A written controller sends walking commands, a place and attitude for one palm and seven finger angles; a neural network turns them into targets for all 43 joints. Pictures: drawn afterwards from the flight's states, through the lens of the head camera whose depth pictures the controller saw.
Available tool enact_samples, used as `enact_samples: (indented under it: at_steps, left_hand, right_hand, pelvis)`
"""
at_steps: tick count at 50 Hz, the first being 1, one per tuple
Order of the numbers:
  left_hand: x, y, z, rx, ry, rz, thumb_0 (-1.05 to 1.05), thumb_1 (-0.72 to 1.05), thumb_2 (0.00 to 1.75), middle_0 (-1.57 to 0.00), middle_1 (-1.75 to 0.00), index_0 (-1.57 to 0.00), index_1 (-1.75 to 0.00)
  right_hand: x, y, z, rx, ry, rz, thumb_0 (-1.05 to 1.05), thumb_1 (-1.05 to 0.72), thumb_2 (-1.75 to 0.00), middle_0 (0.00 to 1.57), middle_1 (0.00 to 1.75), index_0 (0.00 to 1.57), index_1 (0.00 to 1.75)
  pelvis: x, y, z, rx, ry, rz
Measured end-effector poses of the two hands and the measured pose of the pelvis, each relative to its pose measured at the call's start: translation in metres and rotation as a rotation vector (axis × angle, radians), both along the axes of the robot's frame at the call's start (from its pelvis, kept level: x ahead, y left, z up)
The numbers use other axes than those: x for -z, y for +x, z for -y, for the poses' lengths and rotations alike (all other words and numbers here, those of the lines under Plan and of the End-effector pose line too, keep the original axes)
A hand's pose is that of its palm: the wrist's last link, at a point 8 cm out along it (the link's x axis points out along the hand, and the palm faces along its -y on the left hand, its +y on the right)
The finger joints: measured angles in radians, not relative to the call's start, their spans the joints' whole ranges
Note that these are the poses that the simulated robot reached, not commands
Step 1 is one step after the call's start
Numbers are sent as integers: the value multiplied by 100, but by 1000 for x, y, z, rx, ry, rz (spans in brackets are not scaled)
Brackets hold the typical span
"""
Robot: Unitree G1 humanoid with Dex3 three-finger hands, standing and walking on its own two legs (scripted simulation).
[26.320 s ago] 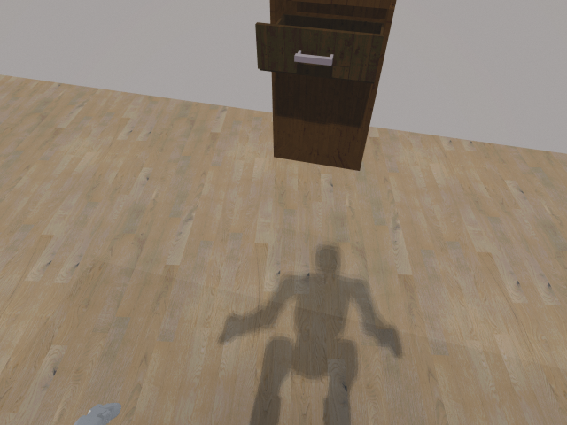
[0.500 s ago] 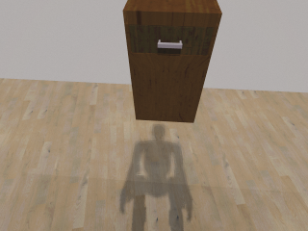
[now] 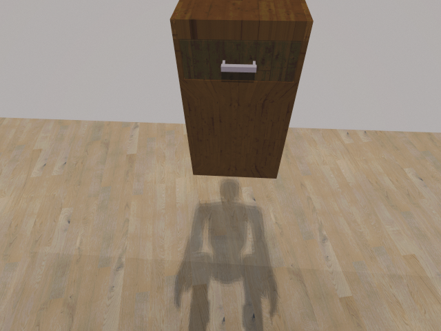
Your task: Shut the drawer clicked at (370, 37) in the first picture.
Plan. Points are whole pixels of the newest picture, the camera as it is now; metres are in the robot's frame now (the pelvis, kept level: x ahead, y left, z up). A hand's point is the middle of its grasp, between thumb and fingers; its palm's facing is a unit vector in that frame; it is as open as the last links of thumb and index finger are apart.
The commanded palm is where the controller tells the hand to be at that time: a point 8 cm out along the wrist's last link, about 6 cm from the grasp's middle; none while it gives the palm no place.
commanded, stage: look to check the result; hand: left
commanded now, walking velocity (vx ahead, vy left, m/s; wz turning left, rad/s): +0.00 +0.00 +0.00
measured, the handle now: (238, 65) +1.02 -0.02 -0.05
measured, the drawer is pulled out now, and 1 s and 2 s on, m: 0.00 0.00 0.00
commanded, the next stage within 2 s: stand and wait in 0.10 s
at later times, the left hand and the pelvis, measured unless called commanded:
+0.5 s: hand out of the picture -0.01 +0.14 -0.17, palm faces +0.05 -0.98 -0.19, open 7.4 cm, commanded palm none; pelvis +0.01 -0.02 +0.00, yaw +0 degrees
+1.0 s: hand out of the picture +0.00 +0.14 -0.17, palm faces +0.05 -0.98 -0.19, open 7.4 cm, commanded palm none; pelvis +0.01 -0.02 +0.00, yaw +0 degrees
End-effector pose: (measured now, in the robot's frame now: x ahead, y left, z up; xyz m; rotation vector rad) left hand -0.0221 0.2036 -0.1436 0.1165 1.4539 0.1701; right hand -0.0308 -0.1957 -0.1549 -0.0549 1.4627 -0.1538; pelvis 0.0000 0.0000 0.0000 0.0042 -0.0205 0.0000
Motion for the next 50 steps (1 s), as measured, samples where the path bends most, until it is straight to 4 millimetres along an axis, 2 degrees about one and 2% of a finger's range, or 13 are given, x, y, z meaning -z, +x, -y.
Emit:
enact_samples:
  at_steps: [32,50]
  left_hand:
    - [-1,8,18,-2,6,-3,1,91,89,-20,-30,-20,-30]
    - [-1,14,17,-6,10,3,1,91,89,-20,-30,-20,-30]
  right_hand:
    - [1,6,21,0,-6,-19,1,-91,-90,20,29,19,30]
    - [0,12,25,-4,-13,-17,1,-91,-90,20,29,19,30]
  pelvis:
    - [0,9,19,-2,1,-1]
    - [0,14,21,-6,1,-2]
